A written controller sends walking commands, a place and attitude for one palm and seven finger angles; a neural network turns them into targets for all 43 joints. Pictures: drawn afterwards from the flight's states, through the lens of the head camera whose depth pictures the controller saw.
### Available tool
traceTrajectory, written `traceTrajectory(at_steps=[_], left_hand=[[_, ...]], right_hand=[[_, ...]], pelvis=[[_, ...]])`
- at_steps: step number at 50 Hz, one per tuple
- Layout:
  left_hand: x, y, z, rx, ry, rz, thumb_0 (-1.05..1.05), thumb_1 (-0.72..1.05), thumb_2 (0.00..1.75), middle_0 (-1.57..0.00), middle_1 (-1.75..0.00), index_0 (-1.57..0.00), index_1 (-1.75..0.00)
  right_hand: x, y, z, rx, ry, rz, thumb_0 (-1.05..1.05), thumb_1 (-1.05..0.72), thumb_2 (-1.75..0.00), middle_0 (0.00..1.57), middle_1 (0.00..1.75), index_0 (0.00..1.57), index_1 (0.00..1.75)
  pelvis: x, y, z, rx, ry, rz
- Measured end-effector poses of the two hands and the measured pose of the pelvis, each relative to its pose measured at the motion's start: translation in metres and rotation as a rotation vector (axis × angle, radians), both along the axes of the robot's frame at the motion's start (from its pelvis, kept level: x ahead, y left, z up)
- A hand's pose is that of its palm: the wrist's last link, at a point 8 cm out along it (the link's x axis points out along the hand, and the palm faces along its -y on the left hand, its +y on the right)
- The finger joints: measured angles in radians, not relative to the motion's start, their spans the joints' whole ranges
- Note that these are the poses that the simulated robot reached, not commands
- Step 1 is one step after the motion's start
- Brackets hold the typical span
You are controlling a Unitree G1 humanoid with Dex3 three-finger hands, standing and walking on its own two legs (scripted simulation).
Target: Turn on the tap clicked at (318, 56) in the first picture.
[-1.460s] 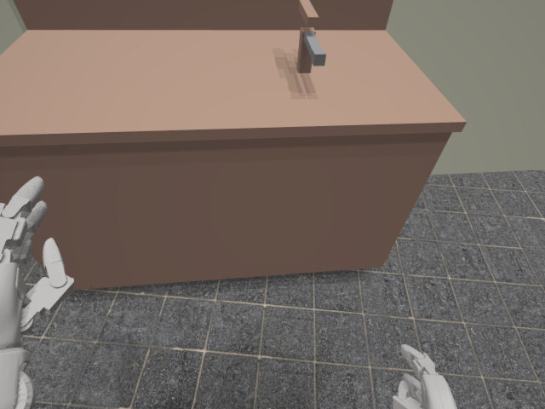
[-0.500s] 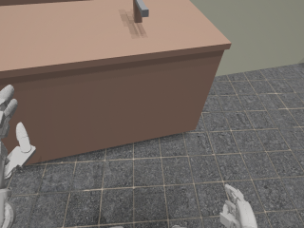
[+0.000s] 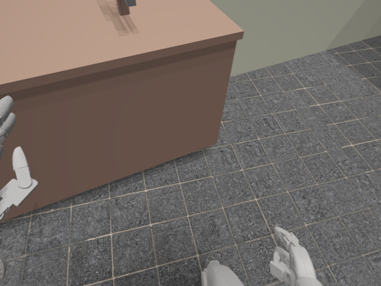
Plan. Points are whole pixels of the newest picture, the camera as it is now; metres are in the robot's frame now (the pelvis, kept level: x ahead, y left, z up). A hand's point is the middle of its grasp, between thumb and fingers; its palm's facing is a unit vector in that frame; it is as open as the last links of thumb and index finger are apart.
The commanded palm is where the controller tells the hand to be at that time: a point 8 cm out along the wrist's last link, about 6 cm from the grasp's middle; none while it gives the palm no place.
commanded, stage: walk to a spot facing it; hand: left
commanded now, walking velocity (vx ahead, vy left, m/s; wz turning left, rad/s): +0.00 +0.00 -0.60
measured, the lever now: out of the picture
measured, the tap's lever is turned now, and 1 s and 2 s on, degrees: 0 0 0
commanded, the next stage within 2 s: turn to face it in 1.14 s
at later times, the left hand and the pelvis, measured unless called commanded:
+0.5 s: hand (172, 165) +0.25 +0.06 +0.20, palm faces +0.03 -0.84 -0.54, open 7.4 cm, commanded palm +0.22 +0.13 +0.19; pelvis -0.02 -0.08 +0.01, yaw -19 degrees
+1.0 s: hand (162, 119) +0.33 +0.08 +0.21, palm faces +0.21 -0.90 -0.37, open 7.5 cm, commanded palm +0.29 +0.14 +0.19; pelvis +0.05 -0.09 +0.01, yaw -17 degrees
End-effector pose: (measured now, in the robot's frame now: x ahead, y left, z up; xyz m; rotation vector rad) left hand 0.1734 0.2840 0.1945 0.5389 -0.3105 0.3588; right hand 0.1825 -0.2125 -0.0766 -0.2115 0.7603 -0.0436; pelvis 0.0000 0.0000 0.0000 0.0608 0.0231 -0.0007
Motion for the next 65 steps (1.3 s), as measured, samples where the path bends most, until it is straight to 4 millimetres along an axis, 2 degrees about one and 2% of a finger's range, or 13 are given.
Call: traceTrajectory(at_steps=[3, 8, 14, 20, 25, 29, 33, 38, 47, 53, 59, 62, 65], left_hand=[[0.006, -0.011, 0.010, -0.009, -0.028, -0.032, 0.01, 0.89, 0.90, -0.21, -0.30, -0.21, -0.30], [0.033, -0.050, 0.015, -0.018, -0.053, -0.120, 0.01, 0.89, 0.90, -0.21, -0.30, -0.20, -0.30], [0.069, -0.115, -0.010, 0.004, 0.009, -0.247, 0.01, 0.89, 0.90, -0.21, -0.30, -0.20, -0.30], [0.059, -0.165, -0.004, 0.035, 0.096, -0.405, 0.01, 0.88, 0.90, -0.21, -0.30, -0.21, -0.30], [0.057, -0.176, 0.028, 0.117, 0.031, -0.436, 0.01, 0.88, 0.90, -0.22, -0.30, -0.21, -0.30], [0.066, -0.170, 0.036, 0.099, -0.003, -0.371, 0.01, 0.88, 0.90, -0.22, -0.30, -0.21, -0.30], [0.076, -0.165, 0.019, 0.006, 0.039, -0.302, 0.01, 0.88, 0.90, -0.21, -0.30, -0.21, -0.30], [0.081, -0.171, -0.002, -0.095, 0.085, -0.287, 0.01, 0.89, 0.90, -0.21, -0.30, -0.21, -0.30], [0.105, -0.160, 0.024, -0.063, -0.065, -0.303, 0.01, 0.88, 0.90, -0.21, -0.30, -0.21, -0.30], [0.146, -0.150, 0.012, -0.039, -0.031, -0.242, 0.01, 0.89, 0.90, -0.21, -0.30, -0.20, -0.30], [0.188, -0.188, -0.005, -0.032, 0.061, -0.265, 0.01, 0.89, 0.90, -0.20, -0.30, -0.20, -0.30], [0.211, -0.218, -0.009, -0.001, 0.028, -0.316, 0.01, 0.89, 0.90, -0.21, -0.30, -0.20, -0.30], [0.233, -0.240, -0.007, -0.027, -0.001, -0.370, 0.01, 0.89, 0.90, -0.21, -0.30, -0.21, -0.30]], right_hand=[[-0.015, -0.004, 0.006, 0.038, -0.032, -0.051, 0.01, -0.90, -0.90, 0.20, 0.30, 0.20, 0.30], [-0.043, -0.024, 0.001, 0.081, -0.048, -0.133, 0.01, -0.90, -0.90, 0.20, 0.30, 0.20, 0.30], [-0.088, -0.078, -0.030, 0.078, 0.006, -0.239, 0.01, -0.90, -0.90, 0.20, 0.30, 0.20, 0.30], [-0.146, -0.133, -0.018, 0.004, 0.101, -0.402, 0.01, -0.90, -0.90, 0.20, 0.30, 0.20, 0.30], [-0.180, -0.159, -0.005, -0.043, 0.134, -0.495, 0.01, -0.91, -0.90, 0.20, 0.30, 0.20, 0.30], [-0.186, -0.167, 0.001, -0.045, 0.115, -0.533, 0.01, -0.91, -0.90, 0.19, 0.30, 0.20, 0.30], [-0.175, -0.167, 0.005, -0.033, 0.080, -0.532, 0.01, -0.91, -0.90, 0.19, 0.30, 0.20, 0.30], [-0.145, -0.160, 0.013, -0.037, 0.049, -0.471, 0.01, -0.91, -0.90, 0.20, 0.30, 0.20, 0.30], [-0.064, -0.144, 0.025, -0.064, -0.054, -0.378, 0.01, -0.90, -0.90, 0.20, 0.30, 0.20, 0.30], [-0.021, -0.129, 0.009, 0.016, -0.073, -0.382, 0.01, -0.90, -0.90, 0.20, 0.30, 0.20, 0.30], [0.002, -0.132, -0.018, 0.085, -0.004, -0.364, 0.01, -0.90, -0.90, 0.20, 0.30, 0.20, 0.30], [0.012, -0.149, -0.039, 0.090, 0.045, -0.359, 0.01, -0.90, -0.90, 0.20, 0.30, 0.21, 0.30], [0.020, -0.174, -0.041, 0.066, 0.099, -0.373, 0.01, -0.90, -0.90, 0.20, 0.30, 0.21, 0.30]], pelvis=[[0.002, -0.003, 0.004, -0.035, -0.016, -0.057], [0.002, -0.020, 0.004, -0.067, -0.030, -0.151], [-0.016, -0.054, -0.013, -0.071, -0.045, -0.210], [-0.026, -0.070, 0.003, -0.028, -0.019, -0.302], [-0.023, -0.082, 0.014, -0.008, 0.011, -0.327], [-0.015, -0.089, 0.020, 0.004, 0.023, -0.336], [-0.006, -0.093, 0.024, 0.005, 0.025, -0.331], [0.004, -0.095, 0.027, 0.004, 0.028, -0.313], [0.039, -0.087, 0.019, -0.028, 0.030, -0.288], [0.072, -0.092, 0.010, -0.023, 0.009, -0.302], [0.109, -0.117, 0.002, -0.055, -0.011, -0.336], [0.123, -0.135, -0.011, -0.079, -0.038, -0.324], [0.132, -0.145, -0.010, -0.072, -0.045, -0.329]])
